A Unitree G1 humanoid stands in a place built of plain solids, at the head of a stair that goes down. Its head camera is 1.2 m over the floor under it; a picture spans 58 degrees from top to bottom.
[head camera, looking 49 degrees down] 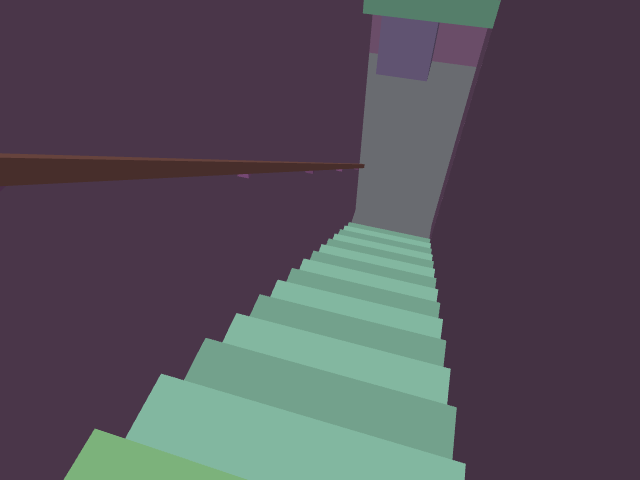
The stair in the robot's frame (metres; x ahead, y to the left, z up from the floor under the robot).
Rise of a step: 0.19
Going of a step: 0.24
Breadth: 1.00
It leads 16 degrees to the right of straight ahead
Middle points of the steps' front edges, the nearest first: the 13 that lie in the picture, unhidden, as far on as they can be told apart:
0.48 0.05 -0.19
0.71 -0.02 -0.38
0.95 -0.08 -0.57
1.18 -0.15 -0.77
1.42 -0.22 -0.96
1.65 -0.29 -1.15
1.89 -0.36 -1.34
2.12 -0.43 -1.53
2.36 -0.49 -1.73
2.59 -0.56 -1.92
2.83 -0.63 -2.11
3.06 -0.70 -2.30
3.30 -0.77 -2.49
